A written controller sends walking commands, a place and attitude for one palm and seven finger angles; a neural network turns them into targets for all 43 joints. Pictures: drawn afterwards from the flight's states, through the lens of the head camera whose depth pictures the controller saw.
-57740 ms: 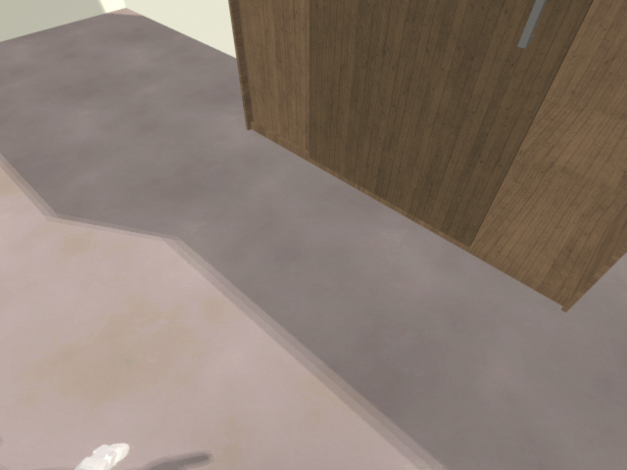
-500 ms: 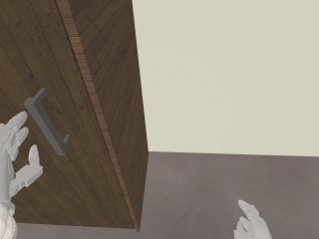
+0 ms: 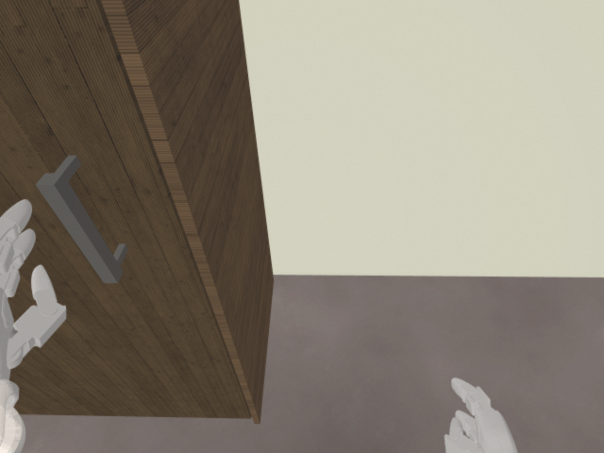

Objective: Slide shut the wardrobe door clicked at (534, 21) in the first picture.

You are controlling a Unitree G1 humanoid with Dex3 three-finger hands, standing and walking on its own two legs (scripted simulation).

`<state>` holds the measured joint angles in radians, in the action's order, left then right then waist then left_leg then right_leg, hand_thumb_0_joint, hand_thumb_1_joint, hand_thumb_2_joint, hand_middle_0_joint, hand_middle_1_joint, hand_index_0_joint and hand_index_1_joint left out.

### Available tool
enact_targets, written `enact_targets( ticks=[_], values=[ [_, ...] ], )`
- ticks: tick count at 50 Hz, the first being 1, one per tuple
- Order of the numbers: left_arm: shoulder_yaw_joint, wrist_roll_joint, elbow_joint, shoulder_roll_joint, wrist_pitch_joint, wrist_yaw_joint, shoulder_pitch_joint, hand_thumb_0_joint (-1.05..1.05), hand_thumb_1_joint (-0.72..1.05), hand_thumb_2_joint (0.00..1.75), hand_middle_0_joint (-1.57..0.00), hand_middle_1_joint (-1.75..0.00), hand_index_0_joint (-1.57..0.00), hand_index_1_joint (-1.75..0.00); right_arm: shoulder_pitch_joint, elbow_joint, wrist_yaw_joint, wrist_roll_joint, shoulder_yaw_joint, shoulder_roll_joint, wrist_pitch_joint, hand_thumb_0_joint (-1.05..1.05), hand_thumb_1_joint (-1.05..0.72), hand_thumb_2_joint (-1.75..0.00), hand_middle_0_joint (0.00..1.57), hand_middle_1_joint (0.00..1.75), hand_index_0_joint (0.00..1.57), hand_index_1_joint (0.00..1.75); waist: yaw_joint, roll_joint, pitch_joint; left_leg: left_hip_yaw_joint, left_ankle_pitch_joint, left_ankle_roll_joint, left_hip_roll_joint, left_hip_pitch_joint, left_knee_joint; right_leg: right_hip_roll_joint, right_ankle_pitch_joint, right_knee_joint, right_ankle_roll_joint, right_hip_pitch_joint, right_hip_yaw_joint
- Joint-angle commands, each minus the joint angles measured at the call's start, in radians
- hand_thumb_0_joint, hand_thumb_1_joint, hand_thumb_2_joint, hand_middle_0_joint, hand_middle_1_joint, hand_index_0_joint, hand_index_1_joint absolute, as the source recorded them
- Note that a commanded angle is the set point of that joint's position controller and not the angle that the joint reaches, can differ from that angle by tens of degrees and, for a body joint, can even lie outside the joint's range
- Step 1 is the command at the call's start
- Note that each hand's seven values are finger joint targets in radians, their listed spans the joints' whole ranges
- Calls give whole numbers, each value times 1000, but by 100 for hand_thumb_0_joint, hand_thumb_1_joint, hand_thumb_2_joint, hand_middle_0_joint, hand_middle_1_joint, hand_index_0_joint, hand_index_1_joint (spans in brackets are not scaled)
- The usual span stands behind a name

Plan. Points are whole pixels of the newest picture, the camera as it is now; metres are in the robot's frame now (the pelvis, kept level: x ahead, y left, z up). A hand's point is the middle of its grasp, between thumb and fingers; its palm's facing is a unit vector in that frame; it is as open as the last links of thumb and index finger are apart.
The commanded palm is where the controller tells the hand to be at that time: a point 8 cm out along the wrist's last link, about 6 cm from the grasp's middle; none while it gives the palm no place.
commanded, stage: step back with the hand held close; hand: left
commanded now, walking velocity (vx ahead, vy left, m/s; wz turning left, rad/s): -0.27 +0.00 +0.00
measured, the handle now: (92, 223) +0.33 +0.31 +0.15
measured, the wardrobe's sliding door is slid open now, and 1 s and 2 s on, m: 0.00 0.00 0.00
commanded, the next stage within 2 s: stop stepping back and stand still in 1.20 s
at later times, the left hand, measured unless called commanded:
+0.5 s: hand out of the picture +0.13 +0.30 +0.15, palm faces +0.47 -0.77 -0.43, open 7.4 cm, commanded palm +0.08 +0.33 +0.17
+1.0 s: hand out of the picture +0.07 +0.26 +0.16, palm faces +0.32 -0.83 -0.45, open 7.4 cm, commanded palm -0.01 +0.31 +0.17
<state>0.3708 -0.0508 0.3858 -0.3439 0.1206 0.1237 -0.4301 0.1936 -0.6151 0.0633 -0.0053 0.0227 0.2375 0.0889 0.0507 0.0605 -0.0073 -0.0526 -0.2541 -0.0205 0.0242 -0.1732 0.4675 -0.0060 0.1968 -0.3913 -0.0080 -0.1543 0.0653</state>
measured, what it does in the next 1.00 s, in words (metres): walks backwards: right foot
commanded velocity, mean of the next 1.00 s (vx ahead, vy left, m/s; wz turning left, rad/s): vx -0.32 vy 0.00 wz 0.01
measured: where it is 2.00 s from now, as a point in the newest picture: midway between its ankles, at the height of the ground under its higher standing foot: outside the picture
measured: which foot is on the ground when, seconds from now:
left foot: down 0.00-1.00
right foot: down 0.00-0.60, up 0.62-0.76, down 0.78-1.00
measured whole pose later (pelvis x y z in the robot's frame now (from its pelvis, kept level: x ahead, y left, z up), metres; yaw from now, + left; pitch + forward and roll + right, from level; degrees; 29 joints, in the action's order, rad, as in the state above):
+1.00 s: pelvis -0.16 +0.02 -0.01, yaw -2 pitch +1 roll -4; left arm 0.40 -0.05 0.55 -0.44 0.25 0.11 -0.47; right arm 0.11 -0.60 0.05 0.00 0.02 0.18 0.10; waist 0.03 0.02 -0.07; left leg -0.06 0.02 -0.05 0.07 -0.49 0.45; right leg -0.10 0.32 -0.49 0.00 -0.19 -0.03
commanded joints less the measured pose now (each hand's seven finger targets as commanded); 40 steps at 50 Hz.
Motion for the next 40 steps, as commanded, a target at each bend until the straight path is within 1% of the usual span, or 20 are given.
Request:
enact_targets(
  ticks=[1, 5, 7, 9, 13, 17, 20, 22, 24, 25, 27, 28, 30, 31, 32, 34, 35, 37, 38, 40],
  values=[
    [111, 4, 226, -200, 86, 25, 3, 0, 90, 90, -20, -30, -20, -30, -93, 187, 10, 2, -58, 107, 18, 0, -90, -90, 20, 30, 20, 30, -24, -16, 105, 72, 223, -13, 34, 4, -42, 115, -198, 55, -13, -31, -138],
    [165, -1, 301, -245, 98, 34, -63, 0, 90, 90, -20, -30, -20, -30, -92, 225, 17, 9, -68, 107, -8, 0, -90, -90, 20, 30, 20, 30, -22, -23, 204, 86, 385, -13, 65, -7, -45, 86, -354, -50, 5, 42, -102],
    [188, -3, 315, -259, 105, 39, -89, 0, 90, 90, -20, -30, -20, -30, -90, 235, 21, 10, -71, 103, -14, 0, -90, -90, 20, 30, 20, 30, -21, -31, 219, 97, 391, -15, 74, -38, -49, 80, -378, -83, 9, 60, -100],
    [190, -5, 321, -257, 106, 41, -99, 0, 90, 90, -20, -30, -20, -30, -89, 241, 24, 12, -72, 104, -17, 0, -90, -90, 20, 30, 20, 30, -22, -5, 207, 104, 350, -17, 82, -79, -57, 78, -357, -101, 9, 58, -104],
    [190, 1, 304, -246, 114, 45, -96, 0, 90, 90, -20, -30, -20, -30, -86, 238, 30, 11, -75, 116, -8, 0, -90, -90, 20, 30, 20, 30, -20, 35, 152, 133, 161, -38, 103, -229, -106, 55, -252, -145, 15, 83, -107],
    [177, 18, 275, -221, 125, 48, -63, 0, 90, 90, -20, -30, -20, -30, -70, 231, 31, 12, -75, 122, 9, 0, -90, -90, 20, 30, 20, 30, -30, 38, 89, 161, -162, -65, 121, -411, -152, 51, -127, -185, 13, 117, -126],
    [170, 29, 264, -217, 135, 49, -22, 0, 90, 90, -20, -30, -20, -30, -57, 222, 31, 11, -76, 122, 23, 0, -90, -90, 20, 30, 20, 30, -36, -25, 47, 161, -337, -71, 98, -465, -117, 74, 22, -130, 2, 57, -174],
    [161, 38, 285, -216, 146, 51, 11, 0, 90, 90, -20, -30, -20, -30, -50, 218, 28, 8, -78, 124, 34, 0, -90, -90, 20, 30, 20, 30, -40, -54, 26, 159, -373, -65, 73, -434, -62, 95, 168, -58, -15, -34, -212],
    [157, 39, 310, -226, 154, 57, 42, 0, 90, 90, -20, -30, -20, -30, -46, 209, 28, 3, -73, 119, 43, 0, -90, -90, 20, 30, 20, 30, -45, -85, 16, 156, -353, -52, 53, -358, -2, 125, 285, 7, -33, -148, -235],
    [150, 40, 333, -224, 163, 61, 53, 0, 90, 90, -20, -30, -20, -30, -41, 202, 27, 4, -72, 120, 51, 0, -90, -90, 20, 30, 20, 30, -49, -76, 26, 158, -329, -46, 46, -295, 31, 137, 304, 20, -44, -209, -236],
    [162, 39, 341, -235, 173, 70, 40, 0, 90, 90, -20, -30, -20, -30, -36, 192, 26, -3, -66, 116, 63, 0, -90, -90, 20, 30, 20, 30, -50, -42, 51, 181, -285, -45, 57, -257, -8, 120, 262, -16, -35, -225, -200],
    [172, 38, 371, -246, 179, 72, 46, 0, 90, 90, -20, -30, -20, -30, -48, 193, 28, 0, -68, 124, 68, 0, -90, -90, 20, 30, 20, 30, -49, 19, 68, 218, -290, -52, 84, -282, -79, 84, 207, -75, -19, -176, -166],
    [196, 47, 376, -239, 191, 73, 34, 0, 90, 90, -20, -30, -20, -30, -54, 197, 34, -2, -68, 128, 85, 0, -90, -90, 20, 30, 20, 30, -36, 176, 111, 348, -361, -98, 208, -449, -258, -11, 41, -350, 22, 45, -79],
    [208, 53, 374, -242, 198, 68, 31, 0, 90, 90, -20, -30, -20, -30, -52, 196, 32, -5, -73, 121, 92, 0, -90, -90, 20, 30, 20, 30, -30, 203, 128, 375, -377, -116, 250, -492, -283, -29, 37, -433, 26, 98, -76],
    [219, 52, 341, -243, 197, 64, 8, 0, 90, 90, -20, -30, -20, -30, -44, 191, 29, -6, -80, 120, 95, 0, -90, -90, 20, 30, 20, 30, -30, 182, 127, 375, -421, -129, 272, -523, -300, -35, 82, -480, 26, 118, -88],
    [213, 52, 320, -230, 197, 54, -13, 0, 90, 90, -20, -30, -20, -30, -49, 188, 23, -7, -82, 114, 97, 0, -90, -90, 20, 30, 20, 30, -32, 121, 85, 357, -381, -138, 263, -537, -261, -41, 125, -452, 22, 97, -99],
    [211, 51, 300, -223, 200, 50, -26, 0, 90, 90, -20, -30, -20, -30, -43, 181, 18, -8, -83, 115, 100, 0, -90, -90, 20, 30, 20, 30, -33, 98, 57, 344, -349, -132, 251, -518, -244, -41, 142, -393, 18, 74, -93],
    [173, 43, 279, -197, 204, 35, -39, 0, 90, 90, -20, -30, -20, -30, -42, 161, 8, -11, -78, 112, 104, 0, -90, -90, 20, 30, 20, 30, -37, 116, 27, 326, -336, -102, 224, -430, -244, -50, 185, -245, 4, 15, -72],
    [157, 40, 287, -188, 210, 31, -16, 0, 90, 90, -20, -30, -20, -30, -47, 158, 8, -14, -78, 113, 107, 0, -90, -90, 20, 30, 20, 30, -41, 127, 23, 318, -283, -90, 215, -386, -228, -47, 155, -180, -1, -2, -80],
    [143, 21, 281, -201, 218, 26, 1, 0, 90, 90, -20, -30, -20, -30, -35, 122, 3, -16, -71, 103, 112, 0, -90, -90, 20, 30, 20, 30, -41, 79, 80, 288, -24, -42, 176, -162, -163, -21, 87, 2, -18, -87, -94]
  ],
)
